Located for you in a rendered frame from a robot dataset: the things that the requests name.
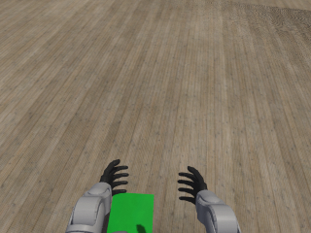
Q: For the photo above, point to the robot left forearm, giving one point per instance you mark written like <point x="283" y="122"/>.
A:
<point x="89" y="211"/>

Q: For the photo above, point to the carton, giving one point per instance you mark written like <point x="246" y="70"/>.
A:
<point x="131" y="212"/>

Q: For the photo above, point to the left robot hand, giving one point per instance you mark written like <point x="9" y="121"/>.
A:
<point x="109" y="176"/>

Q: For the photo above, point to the right robot hand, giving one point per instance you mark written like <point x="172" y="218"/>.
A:
<point x="197" y="183"/>

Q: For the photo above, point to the robot right forearm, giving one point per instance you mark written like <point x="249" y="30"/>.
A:
<point x="216" y="216"/>

